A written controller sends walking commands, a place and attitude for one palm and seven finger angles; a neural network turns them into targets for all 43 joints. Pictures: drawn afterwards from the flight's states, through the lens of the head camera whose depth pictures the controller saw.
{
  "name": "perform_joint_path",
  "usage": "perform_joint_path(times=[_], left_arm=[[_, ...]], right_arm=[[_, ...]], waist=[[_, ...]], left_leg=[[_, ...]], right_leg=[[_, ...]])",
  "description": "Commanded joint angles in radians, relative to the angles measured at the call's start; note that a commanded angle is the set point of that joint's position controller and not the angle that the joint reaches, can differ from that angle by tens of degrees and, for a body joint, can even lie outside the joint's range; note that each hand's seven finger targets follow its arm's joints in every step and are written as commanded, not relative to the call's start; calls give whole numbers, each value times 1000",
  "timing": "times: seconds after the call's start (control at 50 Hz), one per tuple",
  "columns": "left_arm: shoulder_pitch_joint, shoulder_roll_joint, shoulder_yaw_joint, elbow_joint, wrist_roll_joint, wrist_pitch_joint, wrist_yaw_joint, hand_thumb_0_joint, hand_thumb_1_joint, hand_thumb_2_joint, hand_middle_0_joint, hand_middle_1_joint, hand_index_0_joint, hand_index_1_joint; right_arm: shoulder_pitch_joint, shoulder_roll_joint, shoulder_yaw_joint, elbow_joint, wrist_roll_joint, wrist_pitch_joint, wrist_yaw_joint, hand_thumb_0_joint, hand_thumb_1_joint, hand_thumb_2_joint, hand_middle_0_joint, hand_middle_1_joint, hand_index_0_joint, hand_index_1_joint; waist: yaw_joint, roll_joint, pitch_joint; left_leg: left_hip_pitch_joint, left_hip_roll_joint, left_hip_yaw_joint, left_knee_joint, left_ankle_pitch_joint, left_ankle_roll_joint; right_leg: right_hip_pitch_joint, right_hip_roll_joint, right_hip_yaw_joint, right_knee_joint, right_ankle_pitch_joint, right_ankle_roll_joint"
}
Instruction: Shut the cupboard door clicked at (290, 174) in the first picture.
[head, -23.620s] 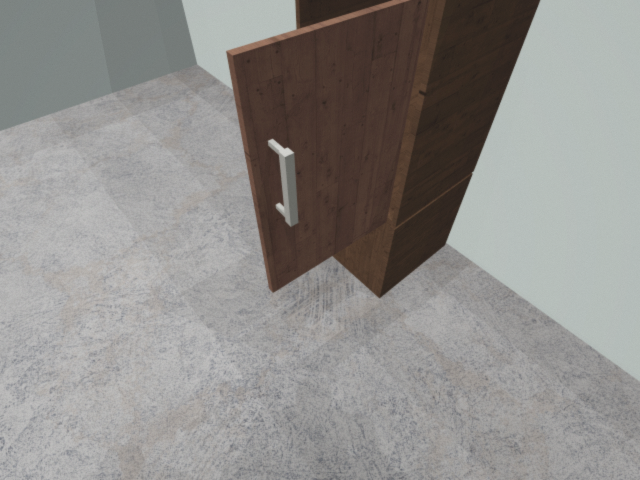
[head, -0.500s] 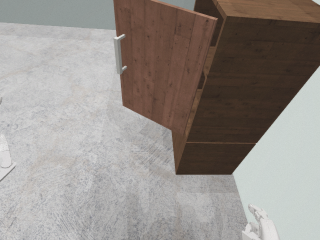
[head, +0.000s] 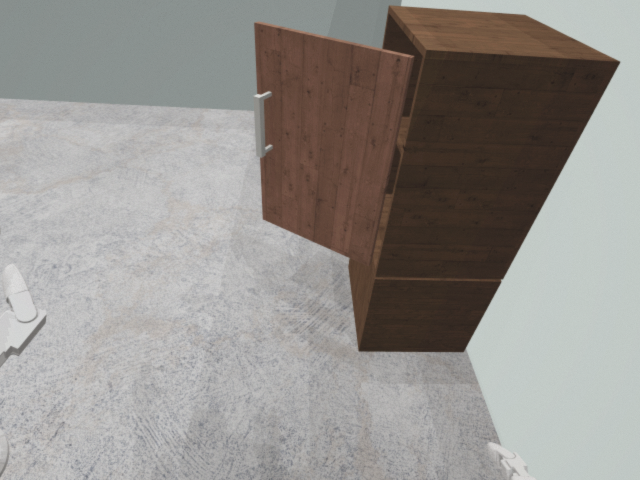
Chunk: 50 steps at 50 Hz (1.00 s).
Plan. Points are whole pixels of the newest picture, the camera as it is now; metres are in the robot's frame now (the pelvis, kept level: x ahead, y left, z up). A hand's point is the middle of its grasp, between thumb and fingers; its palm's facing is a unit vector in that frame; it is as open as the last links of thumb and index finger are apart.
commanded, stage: stop stepping back and stand still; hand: left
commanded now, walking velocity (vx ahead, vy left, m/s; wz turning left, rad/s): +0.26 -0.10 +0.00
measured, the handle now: (264, 124) +0.98 +0.17 +0.02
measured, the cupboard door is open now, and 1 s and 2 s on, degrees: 57 57 57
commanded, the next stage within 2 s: let the arm hang, fingers relaxed in 1.04 s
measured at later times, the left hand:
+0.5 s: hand (21, 348) +0.18 +0.27 +0.19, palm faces +0.51 -0.76 -0.41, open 7.4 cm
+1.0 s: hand (22, 317) +0.22 +0.29 +0.18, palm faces +0.45 -0.78 -0.44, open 7.4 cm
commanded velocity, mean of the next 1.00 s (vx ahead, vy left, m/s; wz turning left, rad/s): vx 0.05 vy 0.01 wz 0.00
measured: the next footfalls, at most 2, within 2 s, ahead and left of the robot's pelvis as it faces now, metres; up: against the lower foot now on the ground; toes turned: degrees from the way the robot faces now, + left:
right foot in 0.18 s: +0.05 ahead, -0.10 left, +0.00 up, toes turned -3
left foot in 0.48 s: +0.06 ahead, +0.14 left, +0.00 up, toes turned +6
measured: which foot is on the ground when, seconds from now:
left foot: down 0.00-0.18, up 0.20-0.46, down 0.48-1.00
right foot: up 0.00-0.16, down 0.18-1.00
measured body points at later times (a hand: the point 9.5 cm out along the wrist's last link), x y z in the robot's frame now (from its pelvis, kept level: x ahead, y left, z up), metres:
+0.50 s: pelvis -0.01 +0.00 +0.01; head -0.04 +0.00 +0.46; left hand +0.14 +0.30 +0.21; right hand +0.14 -0.26 -0.07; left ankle +0.02 +0.13 -0.73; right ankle +0.01 -0.10 -0.72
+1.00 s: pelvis +0.01 +0.02 +0.01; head +0.01 +0.03 +0.46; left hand +0.19 +0.33 +0.20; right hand +0.17 -0.20 -0.07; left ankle +0.02 +0.13 -0.72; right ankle +0.01 -0.10 -0.72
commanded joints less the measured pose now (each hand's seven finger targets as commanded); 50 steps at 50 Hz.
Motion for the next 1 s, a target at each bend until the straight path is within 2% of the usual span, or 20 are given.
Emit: perform_joint_path(times=[0.0, 0.04, 0.08, 0.1, 0.12, 0.14, 0.16, 0.18, 0.2, 0.22, 0.28, 0.36, 0.4, 0.42, 0.46, 0.48, 0.52, 0.64, 0.8, 0.98], left_arm=[[14, 210, 128, -275, 14, -74, -16, 0, 900, 900, -200, -300, -200, -300], [36, 196, 118, -286, 16, -73, -15, 0, 900, 900, -200, -300, -200, -300], [29, 201, 116, -281, 20, -70, -10, 0, 900, 900, -200, -300, -200, -300], [33, 198, 113, -257, 20, -61, -8, 0, 900, 900, -200, -300, -200, -300], [31, 209, 121, -246, 25, -57, -5, 0, 900, 900, -200, -300, -200, -300], [20, 226, 133, -220, 30, -51, -4, 0, 900, 900, -200, -300, -200, -300], [17, 245, 148, -204, 17, -51, -3, 0, 900, 900, -200, -300, -200, -300], [-94, 278, 168, -258, 12, -94, -11, 0, 900, 900, -200, -300, -200, -300], [-79, 255, 162, -204, 14, -94, -4, 0, 900, 900, -200, -300, -200, -300], [-51, 212, 122, -169, 15, -88, -10, 0, 900, 900, -200, -300, -200, -300], [-58, 202, 93, -154, 11, -97, -18, 0, 900, 900, -200, -300, -200, -300], [-59, 218, 102, -207, 13, -98, 4, 0, 900, 900, -200, -300, -200, -300], [-42, 208, 101, -242, 10, -97, 11, 0, 900, 900, -200, -300, -200, -300], [-40, 211, 106, -257, 8, -100, 12, 0, 900, 900, -200, -300, -200, -300], [-10, 206, 117, -269, 2, -101, 10, 0, 900, 900, -200, -300, -200, -300], [7, 214, 134, -262, 0, -102, 10, 0, 900, 900, -200, -300, -200, -300], [25, 196, 134, -229, 5, -91, 0, 0, 900, 900, -200, -300, -200, -300], [37, 181, 108, -226, -5, -80, -8, 0, 900, 900, -200, -300, -200, -300], [56, 202, 133, -252, -11, -70, -5, 0, 900, 900, -200, -300, -200, -300], [102, 182, 122, -240, -16, -62, -8, 0, 900, 900, -200, -300, -200, -300]], right_arm=[[-142, -110, -44, -168, 2, -71, 14, 0, -900, -900, 200, 300, 200, 300], [-146, -113, -44, -159, 3, -75, 19, 0, -900, -900, 200, 300, 200, 300], [-138, -117, -41, -164, -6, -72, 14, 0, -900, -900, 200, 300, 200, 300], [-134, -116, -42, -163, -7, -66, 12, 0, -900, -900, 200, 300, 200, 300], [-136, -113, -45, -162, -10, -59, 10, 0, -900, -900, 200, 300, 200, 300], [-126, -99, -51, -160, -10, -48, 12, 0, -900, -900, 200, 300, 200, 300], [-129, -102, -57, -173, 0, -52, 14, 0, -900, -900, 200, 300, 200, 300], [-110, -123, -61, -143, -24, -62, 19, 0, -900, -900, 200, 300, 200, 300], [-98, -96, -56, -129, -13, -66, 20, 0, -900, -900, 200, 300, 200, 300], [-81, -106, -62, -126, -8, -57, 20, 0, -900, -900, 200, 300, 200, 300], [-121, -107, -55, -128, -3, -48, 8, 0, -900, -900, 200, 300, 200, 300], [-141, -98, -53, -143, -5, -70, -8, 0, -900, -900, 200, 300, 200, 300], [-125, -100, -51, -150, -10, -76, -10, 0, -900, -900, 200, 300, 200, 300], [-116, -108, -55, -155, -5, -78, -11, 0, -900, -900, 200, 300, 200, 300], [-123, -141, -67, -174, 7, -76, -11, 0, -900, -900, 200, 300, 200, 300], [-134, -139, -61, -176, 16, -73, -6, 0, -900, -900, 200, 300, 200, 300], [-133, -117, -45, -166, 12, -72, -1, 0, -900, -900, 200, 300, 200, 300], [-127, -107, -47, -174, 16, -69, 20, 0, -900, -900, 200, 300, 200, 300], [-145, -95, -33, -188, 14, -45, 11, 0, -900, -900, 200, 300, 200, 300], [-144, -95, -36, -198, 19, -36, 11, 0, -900, -900, 200, 300, 200, 300]], waist=[[21, 184, 117], [29, 255, 105], [28, 322, 91], [35, 298, 72], [46, 211, 56], [48, -38, 79], [48, -204, 98], [17, -101, 67], [13, -75, 22], [12, -42, 68], [15, -55, 130], [38, -85, 80], [34, -13, 40], [29, 22, 34], [33, 181, 28], [45, 205, 0], [31, 234, 51], [23, 38, -17], [28, 104, -52], [27, 106, -51]], left_leg=[[-110, 309, -444, -507, -522, 170], [-192, 242, -243, -495, -480, 114], [-269, 199, -162, -455, -496, 76], [-285, 173, -126, -379, -491, 57], [-339, 129, -85, -210, -445, 38], [-424, 30, -1, 123, -346, 11], [-478, -32, 1, 419, -249, -10], [-414, 8, -58, 533, -142, -30], [-388, 26, -73, 531, -134, -30], [-332, 39, -65, 524, -99, -33], [-229, 52, -24, 365, -40, -31], [-7, 27, 42, 30, -62, -9], [92, -9, 79, -113, -31, -7], [129, 10, 47, -175, -43, 1], [153, 141, -151, -272, 24, 49], [115, 187, -198, -287, 54, 62], [-33, 182, -178, -340, -43, 48], [22, 54, -14, -146, 105, -16], [74, 92, -37, -208, 278, -15], [56, 87, -24, -216, 267, -24]], right_leg=[[-106, -21, 25, 237, 42, 6], [76, 8, -65, 65, 56, 1], [258, 44, -133, -107, 29, -6], [341, 57, -143, -213, 4, -14], [428, 28, -63, -331, -43, -38], [398, -129, 238, -503, -188, -118], [306, -377, 656, -691, -241, -220], [244, -388, 584, -670, -103, -233], [219, -370, 542, -644, -218, -226], [105, -333, 457, -662, -301, -200], [-10, -282, 286, -666, -201, -153], [3, -251, 198, -606, -156, -127], [39, -192, 154, -537, -122, -95], [48, -170, 148, -482, -72, -72], [41, -64, 86, -300, 97, -12], [83, -29, 46, -266, 160, 14], [171, -13, -3, -272, 177, 26], [221, -107, 138, -413, 406, -19], [262, -61, 53, -356, 526, 7], [287, -60, 43, -371, 544, 10]])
